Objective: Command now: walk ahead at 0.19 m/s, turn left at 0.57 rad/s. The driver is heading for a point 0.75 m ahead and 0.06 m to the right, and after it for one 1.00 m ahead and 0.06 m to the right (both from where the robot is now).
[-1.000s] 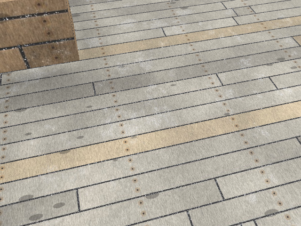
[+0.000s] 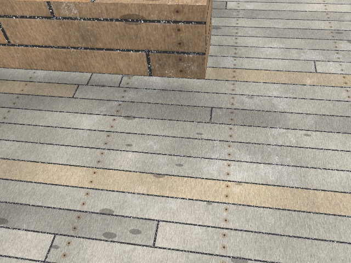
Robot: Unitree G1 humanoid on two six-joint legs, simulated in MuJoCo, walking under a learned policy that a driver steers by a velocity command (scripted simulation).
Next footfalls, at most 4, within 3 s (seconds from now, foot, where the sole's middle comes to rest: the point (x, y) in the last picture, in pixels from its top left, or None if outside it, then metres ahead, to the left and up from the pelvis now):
0.34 left None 0.11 0.18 -0.78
0.82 right None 0.47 -0.01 -0.78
1.30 left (163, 196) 0.78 0.13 -0.78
1.76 right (225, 213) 0.69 -0.12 -0.78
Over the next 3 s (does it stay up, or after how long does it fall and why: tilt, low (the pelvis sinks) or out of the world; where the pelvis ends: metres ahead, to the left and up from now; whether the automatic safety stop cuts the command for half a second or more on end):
stays up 0.70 0.02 0.00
